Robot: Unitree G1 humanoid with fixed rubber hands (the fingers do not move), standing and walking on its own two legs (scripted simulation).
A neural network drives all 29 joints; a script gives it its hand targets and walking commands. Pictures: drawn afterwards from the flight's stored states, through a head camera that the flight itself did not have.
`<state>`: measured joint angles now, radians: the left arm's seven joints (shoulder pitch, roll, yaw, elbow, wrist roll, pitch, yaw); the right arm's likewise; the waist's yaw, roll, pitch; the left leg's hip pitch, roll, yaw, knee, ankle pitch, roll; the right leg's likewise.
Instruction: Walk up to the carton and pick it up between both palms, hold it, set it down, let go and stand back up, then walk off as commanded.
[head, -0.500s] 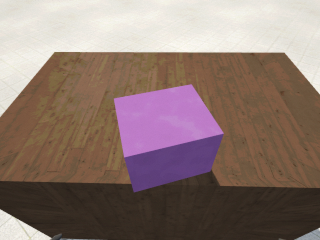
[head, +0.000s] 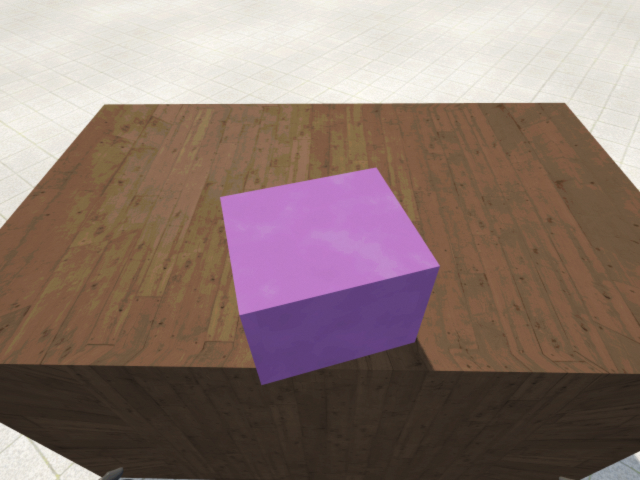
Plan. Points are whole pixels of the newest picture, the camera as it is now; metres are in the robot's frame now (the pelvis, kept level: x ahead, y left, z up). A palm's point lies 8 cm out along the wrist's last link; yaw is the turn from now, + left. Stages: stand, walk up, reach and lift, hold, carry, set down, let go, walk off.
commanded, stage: walk up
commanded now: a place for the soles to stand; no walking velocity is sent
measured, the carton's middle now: (321, 272) +0.41 +0.01 +0.04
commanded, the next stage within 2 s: none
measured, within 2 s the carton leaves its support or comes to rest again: neither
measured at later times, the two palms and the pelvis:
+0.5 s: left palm out of the picture +0.12 +0.30 -0.09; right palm out of the picture +0.10 -0.32 -0.09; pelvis +0.00 +0.00 +0.00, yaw +0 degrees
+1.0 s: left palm out of the picture +0.12 +0.29 -0.09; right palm out of the picture +0.09 -0.34 -0.09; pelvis +0.00 -0.01 +0.00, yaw +0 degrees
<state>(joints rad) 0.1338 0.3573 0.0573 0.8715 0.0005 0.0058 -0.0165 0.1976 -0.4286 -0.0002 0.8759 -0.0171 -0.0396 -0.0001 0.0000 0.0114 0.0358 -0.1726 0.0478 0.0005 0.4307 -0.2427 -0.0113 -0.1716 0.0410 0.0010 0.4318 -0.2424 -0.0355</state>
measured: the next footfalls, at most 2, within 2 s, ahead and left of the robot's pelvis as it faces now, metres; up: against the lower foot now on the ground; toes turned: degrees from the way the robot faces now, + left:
left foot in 1.72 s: +0.05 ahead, +0.11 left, +0.00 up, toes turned -1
right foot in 2.00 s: +0.03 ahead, -0.14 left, +0.00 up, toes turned -2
